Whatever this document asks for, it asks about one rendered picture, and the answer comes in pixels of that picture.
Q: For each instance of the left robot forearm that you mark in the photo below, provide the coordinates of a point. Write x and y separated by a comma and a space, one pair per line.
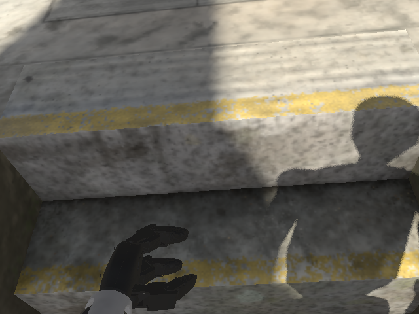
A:
108, 302

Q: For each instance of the robot left hand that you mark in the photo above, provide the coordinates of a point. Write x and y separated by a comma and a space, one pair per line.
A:
128, 271

